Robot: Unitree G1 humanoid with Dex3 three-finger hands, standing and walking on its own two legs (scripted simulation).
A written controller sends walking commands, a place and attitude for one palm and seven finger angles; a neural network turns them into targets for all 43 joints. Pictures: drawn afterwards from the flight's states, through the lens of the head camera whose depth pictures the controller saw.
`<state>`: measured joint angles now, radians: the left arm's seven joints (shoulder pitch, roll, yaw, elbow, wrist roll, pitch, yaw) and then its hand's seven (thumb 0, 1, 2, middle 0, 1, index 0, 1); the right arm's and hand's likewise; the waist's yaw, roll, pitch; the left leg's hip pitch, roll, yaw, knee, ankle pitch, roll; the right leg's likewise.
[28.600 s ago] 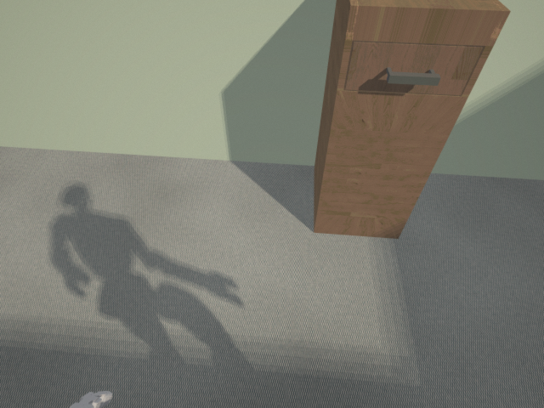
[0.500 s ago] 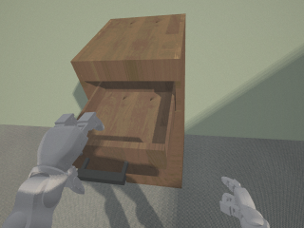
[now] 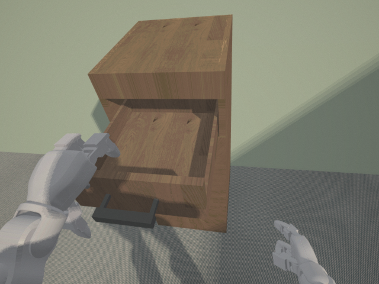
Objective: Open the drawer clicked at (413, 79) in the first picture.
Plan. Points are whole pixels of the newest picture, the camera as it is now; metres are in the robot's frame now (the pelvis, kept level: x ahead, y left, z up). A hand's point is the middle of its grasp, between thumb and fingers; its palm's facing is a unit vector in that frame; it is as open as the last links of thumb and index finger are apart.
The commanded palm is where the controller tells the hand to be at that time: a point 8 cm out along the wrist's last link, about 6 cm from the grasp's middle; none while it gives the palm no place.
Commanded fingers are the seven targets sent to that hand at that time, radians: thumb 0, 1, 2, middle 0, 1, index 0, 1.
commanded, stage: draw the hand back to the body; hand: left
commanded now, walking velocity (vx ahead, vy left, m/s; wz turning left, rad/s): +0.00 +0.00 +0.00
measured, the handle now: (127, 209) +0.26 +0.19 +0.03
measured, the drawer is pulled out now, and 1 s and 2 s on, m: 0.29 0.29 0.29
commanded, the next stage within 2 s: step back with the hand held close in 1.42 s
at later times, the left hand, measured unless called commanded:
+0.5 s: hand (65, 188) +0.20 +0.23 +0.19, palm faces +0.26 -0.51 -0.82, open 13.8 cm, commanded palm +0.16 +0.25 +0.22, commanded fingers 0.00 -0.32 0.38 -0.29 -1.09 -0.29 -1.09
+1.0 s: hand (68, 173) +0.22 +0.23 +0.20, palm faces +0.39 -0.81 -0.43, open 10.6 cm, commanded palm +0.17 +0.28 +0.22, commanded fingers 0.00 0.55 0.75 -0.22 -0.52 -0.22 -0.52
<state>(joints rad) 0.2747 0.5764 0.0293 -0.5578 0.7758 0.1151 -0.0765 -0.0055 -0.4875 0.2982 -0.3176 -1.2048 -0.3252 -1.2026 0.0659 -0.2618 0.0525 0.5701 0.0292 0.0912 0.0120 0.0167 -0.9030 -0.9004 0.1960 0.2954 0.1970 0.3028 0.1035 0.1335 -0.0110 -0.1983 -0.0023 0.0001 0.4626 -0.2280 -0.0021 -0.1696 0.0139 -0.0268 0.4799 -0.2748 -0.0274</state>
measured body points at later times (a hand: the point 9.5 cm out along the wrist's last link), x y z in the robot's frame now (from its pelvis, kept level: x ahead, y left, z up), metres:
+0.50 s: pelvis +0.01 +0.01 +0.00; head +0.00 -0.03 +0.44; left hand +0.18 +0.25 +0.23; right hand +0.25 -0.18 -0.08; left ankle +0.01 +0.12 -0.74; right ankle -0.01 -0.10 -0.74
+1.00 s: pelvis +0.04 +0.01 +0.00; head +0.03 -0.02 +0.45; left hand +0.20 +0.27 +0.22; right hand +0.23 -0.21 -0.09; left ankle +0.01 +0.12 -0.74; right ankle -0.01 -0.10 -0.74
